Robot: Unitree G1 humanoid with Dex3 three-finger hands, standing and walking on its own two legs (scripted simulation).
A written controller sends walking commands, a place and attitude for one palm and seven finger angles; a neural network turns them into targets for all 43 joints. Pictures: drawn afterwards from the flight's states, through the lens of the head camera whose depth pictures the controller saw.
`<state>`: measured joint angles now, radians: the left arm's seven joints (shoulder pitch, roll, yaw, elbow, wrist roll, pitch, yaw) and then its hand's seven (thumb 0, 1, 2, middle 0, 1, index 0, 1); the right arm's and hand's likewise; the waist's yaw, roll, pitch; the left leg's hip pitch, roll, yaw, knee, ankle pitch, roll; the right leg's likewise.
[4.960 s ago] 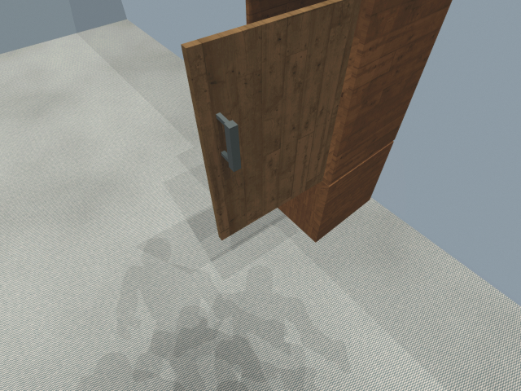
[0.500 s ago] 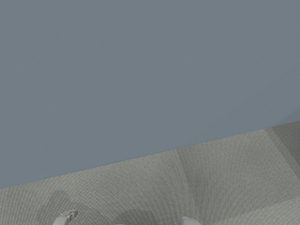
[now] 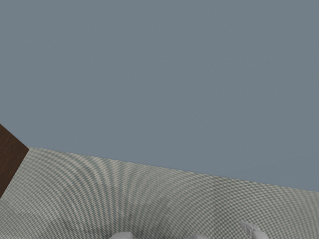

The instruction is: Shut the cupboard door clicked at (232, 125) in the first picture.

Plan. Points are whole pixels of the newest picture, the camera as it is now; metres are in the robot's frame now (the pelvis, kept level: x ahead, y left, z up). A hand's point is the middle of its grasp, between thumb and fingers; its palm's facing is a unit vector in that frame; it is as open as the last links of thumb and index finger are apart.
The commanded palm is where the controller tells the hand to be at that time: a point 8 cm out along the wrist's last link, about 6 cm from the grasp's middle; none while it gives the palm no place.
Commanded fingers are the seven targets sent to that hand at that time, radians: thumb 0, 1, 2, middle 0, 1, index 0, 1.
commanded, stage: turn to face it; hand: left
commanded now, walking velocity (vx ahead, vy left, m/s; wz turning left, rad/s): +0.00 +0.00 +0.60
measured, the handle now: out of the picture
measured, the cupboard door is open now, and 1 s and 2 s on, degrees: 87 87 87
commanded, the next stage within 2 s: none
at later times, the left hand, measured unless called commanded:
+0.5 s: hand out of the picture +0.05 +0.15 -0.14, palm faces +0.30 -0.92 -0.25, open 7.4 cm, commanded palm none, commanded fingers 0.00 0.90 0.90 -0.20 -0.30 -0.20 -0.30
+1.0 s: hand out of the picture -0.01 +0.17 -0.14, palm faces +0.58 -0.75 -0.32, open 7.4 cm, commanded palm none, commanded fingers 0.00 0.90 0.90 -0.20 -0.30 -0.20 -0.30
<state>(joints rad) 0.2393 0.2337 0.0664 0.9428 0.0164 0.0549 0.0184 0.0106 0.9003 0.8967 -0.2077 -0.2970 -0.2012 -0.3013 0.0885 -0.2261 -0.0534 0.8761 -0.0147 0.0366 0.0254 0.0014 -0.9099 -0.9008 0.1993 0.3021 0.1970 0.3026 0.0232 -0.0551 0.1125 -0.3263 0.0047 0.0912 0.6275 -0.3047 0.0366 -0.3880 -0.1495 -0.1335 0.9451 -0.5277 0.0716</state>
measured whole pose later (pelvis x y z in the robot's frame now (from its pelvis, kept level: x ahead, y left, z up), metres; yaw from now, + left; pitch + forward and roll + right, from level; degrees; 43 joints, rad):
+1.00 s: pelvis +0.04 -0.07 +0.00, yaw +36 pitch +2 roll +1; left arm 0.15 0.24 0.07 0.87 0.02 0.02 0.02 0.01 0.90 0.90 -0.20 -0.30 -0.20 -0.30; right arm 0.17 -0.24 -0.08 0.92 -0.01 0.07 0.01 0.00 -0.90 -0.90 0.20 0.30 0.20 0.30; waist -0.01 0.03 0.09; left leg -0.40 -0.03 -0.10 0.70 -0.39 -0.03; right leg -0.30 -0.05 -0.05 0.59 -0.31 0.00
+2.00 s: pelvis +0.08 -0.03 +0.00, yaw +72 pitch +1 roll +0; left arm 0.26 0.19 0.05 0.92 0.02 0.01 0.02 0.01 0.90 0.90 -0.21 -0.30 -0.20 -0.30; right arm 0.11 -0.23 -0.05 0.93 -0.01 0.06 0.03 0.00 -0.91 -0.90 0.20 0.30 0.20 0.30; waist 0.01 -0.03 0.10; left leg -0.30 0.01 0.08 0.59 -0.29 -0.02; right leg -0.22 -0.15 -0.20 0.61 -0.38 0.05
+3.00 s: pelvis +0.02 +0.13 +0.02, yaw +85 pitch +1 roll +1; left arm 0.23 0.20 0.07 1.03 0.03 0.00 -0.01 0.01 0.91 0.90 -0.20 -0.30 -0.19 -0.30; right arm 0.25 -0.17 -0.04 1.02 -0.02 -0.05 -0.01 0.00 -0.94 -0.90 0.20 0.30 0.20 0.30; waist 0.03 -0.02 0.05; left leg -0.19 -0.03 0.15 0.39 -0.22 0.07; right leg -0.53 -0.12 -0.10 1.02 -0.32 0.00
